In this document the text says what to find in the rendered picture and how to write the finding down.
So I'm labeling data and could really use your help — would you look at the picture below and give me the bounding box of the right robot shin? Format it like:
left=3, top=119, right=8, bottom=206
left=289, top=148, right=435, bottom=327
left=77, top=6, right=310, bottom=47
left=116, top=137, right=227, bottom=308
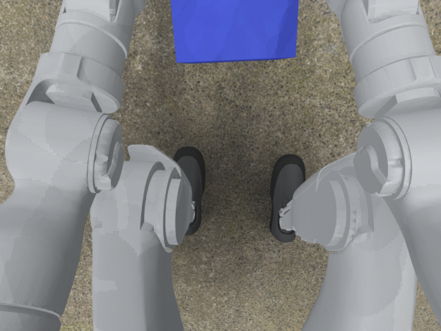
left=279, top=152, right=356, bottom=243

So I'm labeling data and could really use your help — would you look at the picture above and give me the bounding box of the robot left forearm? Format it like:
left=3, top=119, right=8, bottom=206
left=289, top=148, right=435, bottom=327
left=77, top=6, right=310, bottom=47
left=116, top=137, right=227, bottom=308
left=5, top=0, right=145, bottom=176

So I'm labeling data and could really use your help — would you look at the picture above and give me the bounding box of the robot right upper arm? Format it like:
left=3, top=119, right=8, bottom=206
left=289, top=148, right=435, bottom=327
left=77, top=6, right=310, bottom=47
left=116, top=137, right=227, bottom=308
left=353, top=108, right=441, bottom=326

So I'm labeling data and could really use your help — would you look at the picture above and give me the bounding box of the robot left thigh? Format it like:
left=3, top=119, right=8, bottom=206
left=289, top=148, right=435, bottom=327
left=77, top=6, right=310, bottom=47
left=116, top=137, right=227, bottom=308
left=92, top=161, right=189, bottom=331

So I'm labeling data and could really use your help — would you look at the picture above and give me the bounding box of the carton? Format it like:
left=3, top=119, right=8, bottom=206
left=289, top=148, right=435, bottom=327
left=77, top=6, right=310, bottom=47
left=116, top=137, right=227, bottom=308
left=170, top=0, right=299, bottom=63

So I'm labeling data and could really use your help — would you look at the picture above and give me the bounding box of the robot left upper arm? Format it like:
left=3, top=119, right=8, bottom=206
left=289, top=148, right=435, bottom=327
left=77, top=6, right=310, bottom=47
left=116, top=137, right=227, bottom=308
left=0, top=101, right=125, bottom=331

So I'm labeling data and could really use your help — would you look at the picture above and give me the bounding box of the robot right forearm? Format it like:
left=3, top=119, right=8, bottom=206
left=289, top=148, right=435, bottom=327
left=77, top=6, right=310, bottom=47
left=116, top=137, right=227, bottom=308
left=326, top=0, right=441, bottom=119

